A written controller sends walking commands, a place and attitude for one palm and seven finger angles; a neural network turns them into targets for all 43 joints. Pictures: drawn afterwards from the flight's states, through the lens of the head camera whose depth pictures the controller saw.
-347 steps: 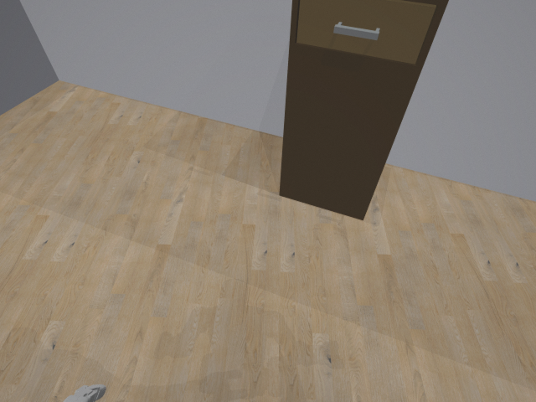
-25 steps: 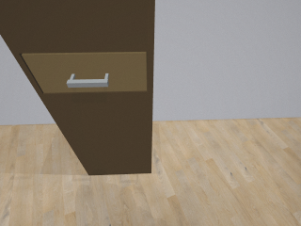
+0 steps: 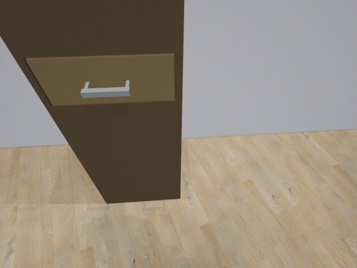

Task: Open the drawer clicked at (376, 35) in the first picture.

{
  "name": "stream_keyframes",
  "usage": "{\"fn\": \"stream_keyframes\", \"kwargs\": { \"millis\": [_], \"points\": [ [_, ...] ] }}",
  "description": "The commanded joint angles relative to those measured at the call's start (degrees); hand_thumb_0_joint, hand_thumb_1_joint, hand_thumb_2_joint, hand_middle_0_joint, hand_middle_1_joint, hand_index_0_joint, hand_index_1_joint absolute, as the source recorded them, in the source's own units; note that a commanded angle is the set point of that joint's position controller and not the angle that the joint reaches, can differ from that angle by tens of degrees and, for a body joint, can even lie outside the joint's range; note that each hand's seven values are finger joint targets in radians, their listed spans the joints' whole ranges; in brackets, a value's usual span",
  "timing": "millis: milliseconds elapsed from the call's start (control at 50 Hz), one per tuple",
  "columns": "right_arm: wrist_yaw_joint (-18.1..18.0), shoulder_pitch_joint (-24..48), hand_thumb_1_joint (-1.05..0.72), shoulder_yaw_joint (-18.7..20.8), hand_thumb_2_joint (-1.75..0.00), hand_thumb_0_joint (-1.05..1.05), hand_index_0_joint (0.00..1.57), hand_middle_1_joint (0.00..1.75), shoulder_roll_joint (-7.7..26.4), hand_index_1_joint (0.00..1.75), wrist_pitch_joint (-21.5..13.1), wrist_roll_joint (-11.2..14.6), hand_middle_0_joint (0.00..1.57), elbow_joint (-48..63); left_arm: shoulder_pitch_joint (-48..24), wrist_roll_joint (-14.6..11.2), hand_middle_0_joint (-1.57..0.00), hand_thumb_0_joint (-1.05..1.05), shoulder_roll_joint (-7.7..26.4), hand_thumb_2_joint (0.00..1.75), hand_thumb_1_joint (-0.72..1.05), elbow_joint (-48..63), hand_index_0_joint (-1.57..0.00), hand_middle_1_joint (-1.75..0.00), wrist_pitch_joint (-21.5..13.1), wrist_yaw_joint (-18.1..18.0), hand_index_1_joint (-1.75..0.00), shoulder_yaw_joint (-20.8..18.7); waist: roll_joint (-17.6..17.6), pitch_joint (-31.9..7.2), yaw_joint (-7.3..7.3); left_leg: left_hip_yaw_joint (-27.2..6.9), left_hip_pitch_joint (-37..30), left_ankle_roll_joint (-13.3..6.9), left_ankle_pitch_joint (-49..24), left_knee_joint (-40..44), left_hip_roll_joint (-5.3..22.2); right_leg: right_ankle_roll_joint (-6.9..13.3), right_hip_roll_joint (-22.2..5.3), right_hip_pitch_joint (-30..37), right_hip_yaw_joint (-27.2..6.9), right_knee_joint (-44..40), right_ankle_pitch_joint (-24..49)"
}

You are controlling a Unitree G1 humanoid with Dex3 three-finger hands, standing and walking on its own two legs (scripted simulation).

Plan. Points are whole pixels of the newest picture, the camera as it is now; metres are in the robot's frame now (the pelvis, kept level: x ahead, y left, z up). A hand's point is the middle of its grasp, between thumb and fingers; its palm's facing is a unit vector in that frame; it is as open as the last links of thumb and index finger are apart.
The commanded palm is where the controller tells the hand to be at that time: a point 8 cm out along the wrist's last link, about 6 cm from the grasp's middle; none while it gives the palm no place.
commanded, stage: look again from close up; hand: left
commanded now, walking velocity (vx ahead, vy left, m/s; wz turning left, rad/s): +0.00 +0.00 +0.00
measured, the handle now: (107, 88) +0.55 +0.24 +0.09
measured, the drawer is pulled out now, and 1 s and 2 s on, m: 0.00 0.00 0.00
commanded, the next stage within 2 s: shuffle to correct the standing spot in 0.40 s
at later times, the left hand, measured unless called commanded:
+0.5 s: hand out of the picture -0.04 +0.21 -0.18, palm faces +0.02 -0.98 -0.18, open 7.3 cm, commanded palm none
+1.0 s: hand out of the picture -0.02 +0.15 -0.20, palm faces +0.18 -0.98 -0.13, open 7.3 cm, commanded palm none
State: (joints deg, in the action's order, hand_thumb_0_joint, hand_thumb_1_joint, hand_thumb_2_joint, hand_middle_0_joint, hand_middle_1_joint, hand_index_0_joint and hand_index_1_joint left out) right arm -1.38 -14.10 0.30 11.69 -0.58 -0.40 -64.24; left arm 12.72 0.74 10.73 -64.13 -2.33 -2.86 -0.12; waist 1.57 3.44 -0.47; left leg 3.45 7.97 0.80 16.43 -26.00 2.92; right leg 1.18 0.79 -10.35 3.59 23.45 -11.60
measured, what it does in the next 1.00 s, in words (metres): stands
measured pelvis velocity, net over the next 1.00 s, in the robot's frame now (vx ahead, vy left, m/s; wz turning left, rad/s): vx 0.03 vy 0.01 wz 0.13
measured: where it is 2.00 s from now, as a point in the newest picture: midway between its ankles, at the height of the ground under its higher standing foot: outside the picture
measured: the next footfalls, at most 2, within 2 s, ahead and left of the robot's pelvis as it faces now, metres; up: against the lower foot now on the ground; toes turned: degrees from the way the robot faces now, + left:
right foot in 1.32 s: +0.20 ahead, -0.16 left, +0.00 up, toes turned -1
left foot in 1.62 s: +0.09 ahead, +0.06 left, +0.00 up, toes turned +9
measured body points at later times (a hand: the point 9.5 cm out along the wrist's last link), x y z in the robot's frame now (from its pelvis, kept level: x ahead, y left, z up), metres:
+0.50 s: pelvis -0.03 +0.04 +0.00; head -0.03 +0.05 +0.45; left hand -0.04 +0.26 -0.17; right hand -0.02 -0.19 -0.16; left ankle -0.03 +0.12 -0.74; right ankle +0.01 -0.11 -0.74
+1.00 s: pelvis +0.03 +0.01 -0.02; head +0.04 +0.02 +0.43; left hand -0.03 +0.20 -0.18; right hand +0.03 -0.21 -0.17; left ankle +0.00 +0.10 -0.73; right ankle +0.01 -0.11 -0.74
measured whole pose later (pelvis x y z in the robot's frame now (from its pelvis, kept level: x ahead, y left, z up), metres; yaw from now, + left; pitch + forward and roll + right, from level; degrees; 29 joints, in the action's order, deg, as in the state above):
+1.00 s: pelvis +0.03 +0.01 -0.02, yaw +7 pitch +0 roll -1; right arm -1.1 -19.7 0.6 6.7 -0.5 -1.2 -62.7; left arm 21.9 1.9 6.5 -62.2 -2.0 -1.6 -1.3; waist -0.7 1.3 0.0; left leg 3.8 16.7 -3.0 25.5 -41.3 1.3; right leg 0.8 -2.6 -11.9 9.7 34.1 -21.5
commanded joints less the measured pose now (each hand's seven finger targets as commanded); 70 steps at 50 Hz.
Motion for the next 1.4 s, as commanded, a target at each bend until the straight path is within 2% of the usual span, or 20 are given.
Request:
{"fn": "stream_keyframes", "kwargs": {
  "millis": [0,60,120,480,660,820,880,920,980,1000,1020,1040,1080,1180,1220,1260,1280,1300,1320,1380],
  "points": [
    [-0.2,-5.4,-0.9,0.6,-0.9,0.0,0.2,0.3,3.4,0.3,-1.2,-0.1,0.2,5.4,4.0,-0.6,-0.2,0.0,7.3,0.9,0.9,3.2,-0.2,-0.3,-0.7,-0.2,-0.3,-0.9,-3.6,-12.3,-0.97,-2.7,1.4,-1.2,-10.5,0.1,2.3,2.2,-10.7,8.1,-6.6,4.2,31.6],
    [-0.2,-3.5,-0.9,0.4,-0.9,0.0,0.2,0.3,4.2,0.3,-0.7,-0.6,0.2,6.2,1.8,-0.2,-0.2,0.0,5.8,0.9,0.9,4.1,-0.2,-0.3,1.0,0.5,-0.3,-0.2,-2.2,0.8,-0.18,-5.1,6.3,-2.0,-8.5,4.0,3.6,1.1,-7.5,-1.0,-5.1,0.9,6.3],
    [0.1,-3.2,-0.9,0.4,-0.9,0.0,0.2,0.3,5.2,0.3,-0.7,-0.7,0.2,7.2,2.2,0.0,-0.2,0.0,5.9,0.9,0.9,4.8,-0.2,-0.3,1.5,0.9,-0.3,-0.1,-1.6,4.2,0.17,-6.7,9.8,-2.5,-0.5,7.2,3.3,0.7,-6.3,-3.1,-5.6,-0.6,-4.1],
    [0.0,-5.6,-0.9,0.2,-0.9,0.0,0.2,0.3,3.9,0.3,-1.3,-0.3,0.2,4.5,8.3,0.2,-0.2,0.0,3.1,0.9,0.9,2.8,-0.2,-0.3,1.4,1.1,-0.3,0.3,-1.5,1.6,0.62,-7.7,9.4,-3.1,3.0,10.2,3.2,-0.3,-6.8,-0.8,-4.4,-0.4,1.1],
    [-0.3,-8.0,-0.9,1.5,-0.9,0.0,0.2,0.3,4.2,0.3,-0.4,-0.8,0.2,3.4,10.7,1.2,-0.2,0.0,0.3,0.9,0.9,2.5,-0.2,-0.3,1.7,2.0,-0.3,-0.4,1.6,5.9,0.23,-14.1,11.4,-7.1,18.7,13.0,6.8,0.1,-3.9,-6.4,1.1,6.4,-9.1],
    [-0.6,-9.0,-0.9,1.4,-0.9,0.0,0.2,0.3,1.2,0.3,-1.6,-0.7,0.2,3.9,15.2,0.9,-0.2,0.0,1.4,0.9,0.9,2.2,-0.2,-0.3,0.6,2.0,-0.3,-1.9,-4.8,2.8,1.54,-7.3,15.4,-6.2,2.6,-0.3,2.0,1.6,-7.8,1.2,-3.1,3.8,-4.4],
    [-0.2,-6.8,-0.9,1.0,-0.9,0.0,0.2,0.3,-2.0,0.3,-1.5,-0.9,0.2,5.3,19.8,0.7,-0.2,0.0,4.3,0.9,0.9,0.9,-0.2,-0.3,0.1,1.3,-0.3,-3.0,-15.4,0.9,2.74,1.4,22.1,-3.8,7.5,-17.1,-3.0,6.9,-17.6,6.8,-13.7,-3.9,0.0],
    [0.2,-3.2,-0.9,1.0,-0.9,0.0,0.2,0.3,-2.6,0.3,-1.5,-0.8,0.2,6.3,19.2,1.2,-0.2,0.0,3.6,0.9,0.9,0.8,-0.2,-0.3,0.0,1.0,-0.3,-2.9,-10.7,2.6,2.65,1.3,23.1,-3.8,13.4,-20.3,-1.4,10.5,-19.4,4.8,-13.8,-4.8,5.0],
    [0.5,-11.7,-0.9,0.8,-0.9,0.0,0.2,0.3,-3.1,0.3,-1.9,-1.0,0.2,2.6,12.5,0.6,-0.2,0.0,1.9,0.9,0.9,2.2,-0.2,-0.3,0.8,1.1,-0.3,-2.2,-3.8,1.0,-2.59,1.0,3.1,-4.1,-0.1,-1.3,-0.3,5.3,-11.4,-7.9,-1.9,6.0,0.1],
    [-0.2,-17.0,-0.9,2.0,-0.9,0.0,0.2,0.3,1.7,0.3,-2.3,-1.5,0.2,0.6,12.2,0.4,-0.2,0.0,-1.2,0.9,0.9,3.3,-0.2,-0.3,1.0,1.7,-0.3,-1.7,8.0,-0.1,-3.93,-13.9,-5.2,-7.8,-7.8,4.4,10.4,1.3,-5.3,-17.6,3.6,18.1,-4.7],
    [-1.0,-21.2,-0.9,3.0,-0.9,0.0,0.2,0.3,5.7,0.3,-2.0,-1.9,0.2,-0.2,9.0,0.7,-0.2,0.0,-1.4,0.9,0.9,5.5,-0.2,-0.3,0.9,1.9,-0.3,-1.3,11.8,0.1,-5.5,-27.4,-9.0,-13.6,-16.8,10.2,21.0,0.1,-2.3,-25.7,4.3,29.3,-20.1],
    [-1.5,-22.0,-0.9,2.9,-0.9,0.0,0.2,0.3,6.8,0.3,-1.9,-2.0,0.2,-0.7,5.6,1.3,-0.2,0.0,0.3,0.9,0.9,6.7,-0.2,-0.3,1.3,1.7,-0.3,-1.9,11.1,2.6,-5.75,-28.4,-8.2,-16.1,-23.9,9.6,23.9,0.5,-3.7,-29.4,0.4,38.3,-22.6],
    [-1.8,-17.6,-0.9,2.1,-0.9,0.0,0.2,0.3,4.0,0.3,-2.3,-1.9,0.2,0.5,3.5,1.2,-0.2,0.0,0.0,0.9,0.9,7.0,-0.2,-0.3,1.3,2.4,-0.3,-2.4,4.0,5.1,-3.5,-21.0,-4.2,-15.3,-34.2,7.7,21.6,0.0,-6.3,-30.6,-2.9,43.3,-16.1],
    [-1.9,-9.1,-0.9,1.8,-0.9,0.0,0.2,0.3,4.2,0.3,-2.7,-1.8,0.2,3.7,4.2,0.4,-0.2,0.0,-3.2,0.9,0.9,7.0,-0.2,-0.3,2.5,3.3,-0.3,-2.0,7.9,1.5,-0.18,-3.3,1.9,-9.5,-38.7,6.5,12.6,-1.4,-5.4,-16.8,0.6,25.6,-7.2],
    [-1.7,-6.7,-0.9,1.8,-0.9,0.0,0.2,0.3,4.2,0.3,-1.9,-1.5,0.2,3.9,5.5,-0.1,-0.2,0.0,-3.0,0.9,0.9,5.6,-0.2,-0.3,2.1,2.9,-0.3,-1.7,10.1,0.4,0.68,-1.4,3.5,-7.7,-36.3,3.2,10.5,-1.6,-3.6,-8.3,2.4,14.9,-1.7],
    [-1.1,-6.6,-0.9,2.1,-0.9,0.0,0.2,0.3,4.4,0.3,-1.3,-0.9,0.2,3.9,10.6,0.0,-0.2,0.0,-0.2,0.9,0.9,4.1,-0.2,-0.3,1.1,2.5,-0.3,-2.2,3.8,-2.9,2.97,-0.6,4.7,-4.5,-25.2,-2.1,7.1,-2.5,-3.8,1.9,3.1,3.2,10.9],
    [-0.7,-8.0,-0.9,2.2,-0.9,0.0,0.2,0.3,2.6,0.3,-1.1,-0.4,0.2,4.2,12.2,0.2,-0.2,0.0,4.1,0.9,0.9,3.9,-0.2,-0.3,0.6,1.9,-0.3,-3.0,-2.9,-5.2,3.03,0.2,9.4,-2.1,-12.5,-6.7,4.3,-1.6,-8.9,8.7,-2.3,4.3,26.4],
    [-0.4,-11.3,-0.9,2.4,-0.9,0.0,0.2,0.3,0.3,0.3,-0.7,0.2,0.2,4.4,11.9,0.3,-0.2,0.0,8.2,0.9,0.9,4.4,-0.2,-0.3,0.4,1.4,-0.3,-3.6,-10.9,-7.8,1.79,1.9,13.8,-0.4,6.6,-12.6,-0.9,3.0,-18.8,11.7,-11.4,5.6,43.5],
    [-0.7,-12.3,-0.9,2.9,-0.9,0.0,0.2,0.3,-0.2,0.3,0.1,0.4,0.2,4.7,12.2,0.2,-0.2,0.0,10.6,0.9,0.9,5.5,-0.2,-0.3,0.9,1.5,-0.3,-4.0,-12.4,-8.8,1.81,1.2,11.9,-0.2,17.4,-20.5,-2.5,7.0,-23.7,8.1,-13.0,3.2,49.7],
    [-0.7,-7.0,-0.9,2.8,-0.9,0.0,0.2,0.3,-0.4,0.3,1.6,0.2,0.2,5.4,6.5,0.7,-0.2,0.0,8.0,0.9,0.9,7.2,-0.2,-0.3,1.2,0.4,-0.3,-3.8,-19.9,-6.1,2.23,-2.7,16.7,-0.1,19.4,-35.2,-1.5,11.2,-23.7,2.5,-14.8,0.8,43.9]
  ]
}}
